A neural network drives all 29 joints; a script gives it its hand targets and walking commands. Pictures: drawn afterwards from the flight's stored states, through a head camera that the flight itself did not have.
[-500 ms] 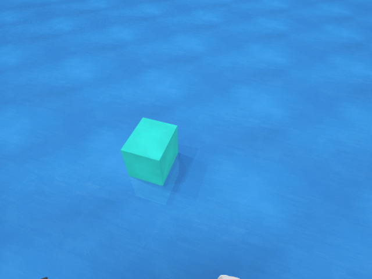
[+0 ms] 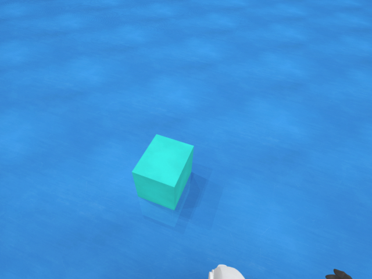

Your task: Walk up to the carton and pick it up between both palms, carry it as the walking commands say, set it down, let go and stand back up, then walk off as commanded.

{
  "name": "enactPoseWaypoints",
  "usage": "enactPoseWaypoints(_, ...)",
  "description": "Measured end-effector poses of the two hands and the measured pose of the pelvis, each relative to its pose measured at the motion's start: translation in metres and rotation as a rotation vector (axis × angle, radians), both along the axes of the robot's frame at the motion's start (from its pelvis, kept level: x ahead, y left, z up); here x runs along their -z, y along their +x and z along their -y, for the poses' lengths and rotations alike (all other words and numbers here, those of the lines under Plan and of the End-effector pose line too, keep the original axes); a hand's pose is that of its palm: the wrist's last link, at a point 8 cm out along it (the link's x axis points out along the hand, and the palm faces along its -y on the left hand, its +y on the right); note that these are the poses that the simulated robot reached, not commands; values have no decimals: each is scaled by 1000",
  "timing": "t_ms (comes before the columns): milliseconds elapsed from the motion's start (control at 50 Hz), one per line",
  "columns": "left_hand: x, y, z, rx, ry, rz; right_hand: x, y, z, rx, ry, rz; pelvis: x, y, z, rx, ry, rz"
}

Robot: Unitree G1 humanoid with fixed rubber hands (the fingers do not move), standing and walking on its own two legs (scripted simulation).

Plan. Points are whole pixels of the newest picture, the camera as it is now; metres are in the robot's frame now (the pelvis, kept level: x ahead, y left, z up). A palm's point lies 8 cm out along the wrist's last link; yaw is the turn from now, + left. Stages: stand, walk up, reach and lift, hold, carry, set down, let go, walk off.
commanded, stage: walk up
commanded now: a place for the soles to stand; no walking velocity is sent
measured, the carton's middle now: (165, 171) +0.78 +0.08 -0.62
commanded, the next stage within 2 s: none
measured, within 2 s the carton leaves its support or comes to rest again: neither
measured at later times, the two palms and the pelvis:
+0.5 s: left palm (19, 258) +0.20 +0.38 -0.10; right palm (308, 222) +0.27 -0.31 -0.07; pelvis +0.16 +0.03 -0.01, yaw +0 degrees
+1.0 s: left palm (65, 189) +0.37 +0.32 -0.09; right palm (296, 209) +0.31 -0.30 -0.09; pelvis +0.22 +0.02 +0.01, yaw -2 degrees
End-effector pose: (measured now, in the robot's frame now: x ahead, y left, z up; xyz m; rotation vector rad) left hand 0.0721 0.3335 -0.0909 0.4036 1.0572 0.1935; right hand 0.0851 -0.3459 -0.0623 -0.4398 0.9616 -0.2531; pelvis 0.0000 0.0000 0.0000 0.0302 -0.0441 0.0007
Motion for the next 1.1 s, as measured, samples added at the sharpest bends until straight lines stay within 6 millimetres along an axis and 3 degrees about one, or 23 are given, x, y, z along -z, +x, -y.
enactPoseWaypoints(80, -8, 51, 11, 53, -3, 21, 8, -8, 13, 63, 8, -59, -1, 29, 4, 20, -1, -6)
enactPoseWaypoints(160, -15, 89, 9, 46, 43, 84, 27, 11, 16, 72, 32, -103, 7, 59, 12, 19, -32, -11)
enactPoseWaypoints(220, -23, 97, 0, -4, 63, 104, 31, 47, 4, 26, 49, -103, 4, 78, 10, 9, -43, -5)
enactPoseWaypoints(320, -29, 93, -19, -64, 76, 64, 23, 119, -21, -62, 76, -48, -3, 108, -2, -11, -49, 2)
enactPoseWaypoints(380, -22, 92, -35, -84, 72, 14, 15, 157, -35, -94, 69, -16, -2, 127, -13, -15, -43, 2)
enactPoseWaypoints(440, -5, 104, -47, -87, 63, -30, 14, 179, -37, -90, 18, 13, 9, 148, -27, -11, -31, -6)
enactPoseWaypoints(500, 7, 132, -42, -60, 37, -57, 10, 183, -36, -43, -11, 23, 10, 163, -33, 9, -22, -2)
enactPoseWaypoints(600, 12, 193, -26, 2, -2, -21, 5, 173, -27, 35, -37, -24, 6, 185, -31, 35, -24, -1)
enactPoseWaypoints(680, 17, 229, -17, 20, 5, 14, 19, 172, -21, 75, -25, -63, 13, 198, -25, 47, -35, 0)
enactPoseWaypoints(800, 10, 271, -2, 27, -18, 50, 35, 185, -37, 104, 36, -94, 9, 213, -23, 39, -18, -7)
enactPoseWaypoints(960, -3, 300, 8, 19, -41, 63, 30, 218, -48, 81, 70, -80, -4, 224, -21, 40, -22, -13)
enactPoseWaypoints(1100, -8, 292, 13, -5, -50, 12, 17, 237, -40, 75, 63, -73, -15, 226, -17, 40, -20, -5)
